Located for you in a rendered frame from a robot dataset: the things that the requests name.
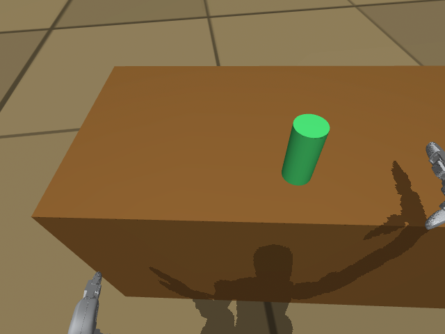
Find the right robot hand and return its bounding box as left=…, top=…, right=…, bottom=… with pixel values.
left=425, top=142, right=445, bottom=230

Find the can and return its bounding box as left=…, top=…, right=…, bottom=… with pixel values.
left=282, top=114, right=330, bottom=186

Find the left robot hand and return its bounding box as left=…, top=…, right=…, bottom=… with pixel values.
left=68, top=271, right=108, bottom=334

